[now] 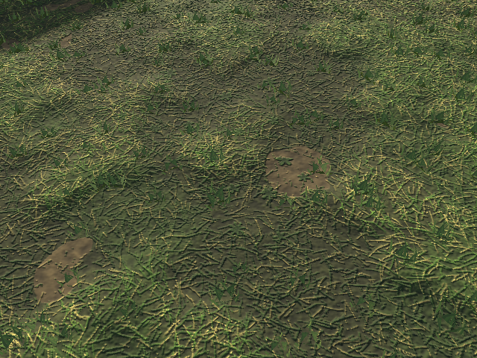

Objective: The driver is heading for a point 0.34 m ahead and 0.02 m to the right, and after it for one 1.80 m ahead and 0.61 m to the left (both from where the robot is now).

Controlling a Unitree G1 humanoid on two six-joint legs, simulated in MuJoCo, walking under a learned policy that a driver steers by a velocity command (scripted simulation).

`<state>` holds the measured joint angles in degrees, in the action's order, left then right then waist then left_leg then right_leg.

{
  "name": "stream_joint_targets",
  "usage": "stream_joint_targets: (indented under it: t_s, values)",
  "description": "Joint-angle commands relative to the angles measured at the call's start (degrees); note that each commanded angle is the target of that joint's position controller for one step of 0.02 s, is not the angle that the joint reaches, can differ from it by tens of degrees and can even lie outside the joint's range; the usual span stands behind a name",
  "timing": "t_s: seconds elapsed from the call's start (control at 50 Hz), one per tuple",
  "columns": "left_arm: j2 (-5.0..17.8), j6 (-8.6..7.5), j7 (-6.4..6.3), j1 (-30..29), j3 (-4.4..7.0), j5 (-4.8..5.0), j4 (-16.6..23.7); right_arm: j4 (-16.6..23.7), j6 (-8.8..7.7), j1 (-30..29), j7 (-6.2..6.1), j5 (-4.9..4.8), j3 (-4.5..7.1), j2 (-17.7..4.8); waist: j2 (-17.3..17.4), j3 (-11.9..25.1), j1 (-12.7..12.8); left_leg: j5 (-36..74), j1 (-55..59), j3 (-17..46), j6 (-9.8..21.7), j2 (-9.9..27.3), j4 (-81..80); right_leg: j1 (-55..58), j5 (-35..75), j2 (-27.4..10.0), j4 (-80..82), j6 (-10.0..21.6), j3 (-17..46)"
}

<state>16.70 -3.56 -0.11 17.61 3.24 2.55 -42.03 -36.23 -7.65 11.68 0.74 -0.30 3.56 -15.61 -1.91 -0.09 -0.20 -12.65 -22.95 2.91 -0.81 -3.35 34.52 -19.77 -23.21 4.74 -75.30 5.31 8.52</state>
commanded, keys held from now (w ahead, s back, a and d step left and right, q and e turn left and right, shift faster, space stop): w+shift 0.12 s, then q+shift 0.70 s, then shift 0.16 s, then e+shift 0.02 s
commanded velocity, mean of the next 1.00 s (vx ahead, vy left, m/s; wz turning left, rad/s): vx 0.35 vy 0.00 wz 0.50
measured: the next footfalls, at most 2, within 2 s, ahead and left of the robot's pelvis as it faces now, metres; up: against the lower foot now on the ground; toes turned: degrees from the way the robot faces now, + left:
right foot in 0.32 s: +0.49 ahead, -0.13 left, +0.00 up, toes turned +5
left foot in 0.70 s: +0.46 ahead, +0.15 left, +0.00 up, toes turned +26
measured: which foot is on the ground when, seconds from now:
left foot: down 0.00-0.34, up 0.36-0.68, down 0.70-1.00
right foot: up 0.00-0.30, down 0.32-0.72, up 0.74-1.00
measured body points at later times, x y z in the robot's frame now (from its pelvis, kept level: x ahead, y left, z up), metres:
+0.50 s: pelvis +0.33 -0.02 +0.01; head +0.38 -0.01 +0.46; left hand +0.50 +0.25 -0.07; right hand +0.45 -0.30 -0.10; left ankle +0.28 +0.11 -0.62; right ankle +0.45 -0.13 -0.72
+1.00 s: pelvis +0.42 +0.03 +0.02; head +0.44 +0.07 +0.46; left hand +0.40 +0.35 -0.10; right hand +0.72 -0.11 -0.05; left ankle +0.43 +0.13 -0.72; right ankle +0.53 -0.09 -0.67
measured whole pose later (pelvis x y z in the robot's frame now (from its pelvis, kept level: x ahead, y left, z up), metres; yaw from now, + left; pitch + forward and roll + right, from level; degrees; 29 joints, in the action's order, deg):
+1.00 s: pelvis +0.42 +0.03 +0.02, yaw +34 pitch +2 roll -2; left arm 17.7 0.7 -0.7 4.0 4.3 0.1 -44.5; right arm -30.5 2.3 10.0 -2.0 0.6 3.2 -17.7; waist -0.1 -2.8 -0.3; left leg -8.5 -22.8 6.7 3.0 -4.0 29.5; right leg -30.1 -19.7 0.4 -51.7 -3.8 3.2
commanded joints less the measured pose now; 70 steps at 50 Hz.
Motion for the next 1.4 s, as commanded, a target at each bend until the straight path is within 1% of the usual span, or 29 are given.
stream_joint_targets:
  t_s: [0.02, 0.08, 0.14, 0.2, 0.26, 0.3, 0.32, 0.34, 0.36, 0.38, 0.4, 0.44, 0.48, 0.58, 0.68, 0.7, 0.72, 0.74, 0.76, 0.8, 0.82, 0.92, 1.0, 1.08, 1.12, 1.14, 1.16, 1.26, 1.4]
  values:
    - [1.4, -2.32, 0.48, -9.8, -0.91, -2.04, 8.7, -1.2, 0.21, 11.9, 0.41, 0.98, 1.78, -5.2, 1.3, -1.2, -4.9, -15.3, 25.3, 29.4, 12.5, 16.9, -19.5, -30.4, 5.2, -6.7, -3.0, 0.4, 0.4]
    - [-0.2, -1.51, 1.26, -8.5, -1.43, -1.13, 9.1, -3.9, 0.02, 11.0, 1.03, -0.31, -0.05, -1.1, 6.7, -2.7, -0.7, -8.1, 18.0, 21.0, 12.5, 14.3, -22.3, -26.6, 5.7, -9.6, 5.4, 0.0, -1.1]
    - [-0.5, -2.17, 1.64, -13.5, -2.48, -2.64, 11.4, -5.0, 0.11, 11.2, 0.18, -0.43, 0.4, -4.7, 4.2, -6.6, -0.3, 4.1, 14.3, 17.6, 14.0, 14.5, -25.1, -29.1, 14.1, -11.2, 16.3, -2.2, -3.7]
    - [-2.0, -4.39, 3.08, -22.1, -3.32, -3.74, 14.0, -7.3, 1.24, 15.0, -1.12, -1.4, 0.78, -7.4, 4.1, -6.5, -3.5, 21.7, 5.0, 9.4, 11.0, 10.7, -26.1, -9.5, 28.9, -5.4, 36.8, -4.4, -9.0]
    - [2.5, -4.86, 3.14, -21.5, -0.92, -3.0, 13.4, -9.8, 2.46, 19.0, -1.62, -1.74, 0.87, -8.5, 7.7, -3.1, -2.8, 26.6, 13.3, 10.1, 8.1, 11.3, -21.2, -0.6, 33.6, -2.1, 45.8, -4.3, -7.1]
    - [5.2, -4.84, 2.05, -13.7, 0.81, -3.66, 11.7, -9.2, 3.39, 16.7, -1.8, -1.82, 1.33, -10.1, 10.2, 1.9, 3.3, 38.8, 15.5, 9.0, 3.9, 9.1, -7.8, 9.8, 35.1, -1.3, 49.7, -2.2, -7.4]
    - [6.9, -4.53, 1.2, -5.1, 1.57, -4.59, 10.1, -7.2, 3.58, 14.0, -1.8, -1.45, 1.49, -10.1, 10.5, 7.1, 8.0, 34.5, 8.2, 8.9, 1.1, 6.5, 4.7, 22.7, 43.3, -6.4, 47.9, -0.8, -4.6]
    - [11.7, -3.71, 0.1, 4.4, 2.3, -6.26, 8.9, -4.0, 3.42, 15.5, -1.86, 0.56, -0.24, -3.4, -2.7, 18.9, 8.9, 2.4, -6.5, 5.1, -2.1, 0.5, 28.1, 42.1, 71.7, -23.3, 39.2, 4.0, 7.3]
    - [9.8, -2.79, 1.04, 3.9, 0.93, -6.22, 9.7, -5.6, 3.55, 27.2, -1.64, -0.8, -2.18, 0.1, -16.8, 34.8, 4.4, -29.6, -13.3, 8.3, -3.4, -1.5, 46.3, 50.9, 80.0, -38.0, 39.8, 13.8, 24.8]
    - [7.5, -1.25, 1.04, -0.3, 1.11, -4.81, 10.9, -5.9, 4.54, 25.9, -1.79, -1.6, -0.51, -5.8, -11.1, 33.9, 4.2, -25.6, -14.3, 7.7, -3.8, 3.2, 49.9, 43.3, 64.2, -33.2, 43.8, 12.9, 22.1]
    - [4.4, -0.38, 0.65, -3.7, 0.44, -3.57, 10.6, -4.2, 5.54, 19.9, -2.34, -1.98, 0.37, -7.3, -8.1, 24.2, 3.4, -21.9, -18.6, 3.5, -3.9, 5.4, 48.8, 35.7, 56.6, -30.0, 45.7, 11.3, 14.3]
    - [1.3, 0.37, 0.03, -10.2, -0.3, -3.25, 9.0, -3.3, 7.99, 17.2, -3.43, -1.21, 1.11, -6.2, -5.9, 11.5, -0.8, -17.6, -16.3, 1.3, -5.1, 8.7, 44.7, 17.0, 46.5, -25.4, 52.3, 9.4, 5.0]
    - [2.9, 0.34, 0.01, -16.7, 0.58, -4.13, 8.2, -2.4, 10.23, 17.2, -3.57, -1.3, 0.71, -2.5, -7.4, 5.0, -4.2, -15.4, -9.0, -0.5, -5.4, 10.3, 38.5, 1.9, 36.9, -24.2, 58.8, 8.3, -2.2]
    - [6.1, -0.37, -0.86, -21.0, 2.18, -2.81, 5.9, -0.6, 10.54, 10.9, -1.44, -0.43, 1.38, -3.9, -4.7, 6.7, -4.2, 4.9, 1.4, -2.4, -1.7, 10.7, 16.8, 0.3, 30.9, -23.1, 59.2, 6.0, -13.1]
    - [7.8, 1.31, -0.4, -18.6, 3.24, -0.53, 3.0, 2.7, 11.56, 6.1, 0.07, -0.31, 3.3, -8.0, -1.4, 4.2, -3.8, 3.9, 6.4, -7.0, 3.2, 7.2, 4.5, 3.9, 18.7, -24.1, 51.0, 0.9, -17.0]
    - [6.5, 1.84, -0.21, -16.7, 3.07, -0.37, 2.0, 2.6, 11.47, 7.1, -0.37, 0.19, 4.09, -9.3, 1.7, 3.5, -3.9, 5.4, 9.0, -6.2, 5.0, 5.9, 1.1, 3.0, 13.8, -21.9, 44.9, -1.6, -18.6]
    - [5.0, 2.76, 0.09, -13.1, 2.83, -1.69, 1.2, 2.8, 11.08, 9.2, -1.28, 0.54, 5.81, -14.9, 15.6, 0.7, -3.4, 25.7, 12.7, 5.6, 9.0, 11.4, -7.5, -3.9, 2.3, -15.4, 28.9, -6.1, -23.0]
    - [4.1, 3.42, -0.15, -12.7, 2.28, -3.72, 4.3, 5.9, 10.06, 7.0, -1.62, 1.32, 6.33, -21.2, 27.8, 1.0, 0.1, 27.5, 18.4, 30.2, 19.8, 21.8, -13.2, -20.6, -17.3, -5.4, 11.1, -10.3, -18.0]
    - [6.4, 3.47, -0.61, -16.5, 2.66, -3.81, 5.0, 6.7, 8.35, 8.2, -0.58, 2.03, 5.84, -19.3, 18.9, 7.2, -3.6, 16.7, 18.4, 33.4, 21.9, 22.7, -16.7, -22.7, -15.5, -4.0, 3.5, -8.9, -6.4]
    - [6.9, 3.11, -1.36, -17.0, 3.09, -2.6, 4.5, 7.0, 7.02, 4.2, -0.66, 0.42, 5.03, -16.3, 9.6, 5.7, -1.1, 6.7, 16.6, 26.6, 15.9, 18.3, -16.5, -23.5, -4.9, -5.7, 5.6, -6.2, -2.9]
    - [7.6, 3.02, -1.74, -16.7, 3.3, -3.18, 3.9, 8.0, 7.6, 1.2, -1.37, -0.43, 4.38, -14.6, 9.0, 5.6, 0.0, 6.3, 14.8, 24.2, 13.9, 17.1, -15.7, -22.3, -1.5, -6.2, 8.8, -6.1, -2.3]
    - [4.4, 3.37, -0.92, -14.3, 2.06, -2.51, 1.0, 9.8, 8.96, -0.6, -3.32, 0.81, 2.78, -11.3, 7.5, 10.3, 0.0, 18.9, 12.9, 16.5, 12.8, 13.8, -12.1, -12.5, 3.9, -4.7, 18.9, -9.1, -4.6]
    - [4.3, 3.85, -0.36, -12.6, 1.4, -2.19, 0.2, 9.8, 9.56, -2.0, -2.8, 1.35, 2.08, -10.4, 9.4, 9.4, -0.9, 12.2, 9.9, 17.2, 13.6, 14.3, -12.2, -6.6, 3.9, -5.6, 26.4, -9.5, -5.5]
    - [1.6, 3.51, 0.97, -8.9, 0.11, -2.43, -1.3, 7.0, 8.81, -3.9, -1.1, 1.89, -0.75, -4.0, 9.6, 7.3, 0.3, 0.6, 4.3, 13.5, 11.0, 13.0, -11.7, 6.4, 10.1, -6.9, 41.2, -7.8, -8.2]
    - [6.1, 3.35, 1.19, -10.9, 0.71, -3.49, 0.5, 5.0, 8.21, -0.6, -1.25, 2.11, 0.07, -6.3, 6.9, 2.4, -1.3, -4.9, 3.9, 10.0, 6.2, 8.4, -8.1, 5.4, 18.9, -7.9, 48.1, -5.0, -4.9]
    - [11.5, 3.24, 0.84, -12.6, 1.76, -3.23, 2.0, 5.2, 8.04, 2.2, -1.66, 3.01, 0.51, -7.1, -1.7, 1.2, -4.8, -9.2, 4.3, 4.9, 3.2, 3.1, -2.0, 2.2, 26.4, -13.6, 50.6, -1.5, 4.0]
    - [12.8, 3.36, 0.64, -14.2, 2.4, -2.75, 1.9, 5.9, 7.87, 0.4, -2.12, 3.08, 0.66, -6.6, -9.2, -0.8, -5.1, -6.7, 6.2, -0.8, 0.5, 0.2, 0.6, -3.4, 19.7, -16.4, 55.2, 3.3, 10.8]
    - [11.8, 2.84, -0.84, -7.3, 3.61, -1.73, 2.4, 8.0, 7.62, -8.6, -2.75, 1.14, 1.43, -4.5, -10.6, 2.2, 1.9, -17.9, -4.2, 2.5, 0.1, -1.8, 11.8, 10.1, 29.1, -18.3, 54.9, 8.0, 21.4]
    - [10.1, 6.75, -1.91, -12.6, 5.12, 0.76, 6.1, 3.2, 6.24, -0.1, -1.3, -0.97, 2.37, -3.3, -7.4, 7.9, -2.1, -1.5, 11.1, 1.0, -1.3, -2.4, -13.3, 8.6, 25.9, -10.5, 51.0, 2.2, 19.6]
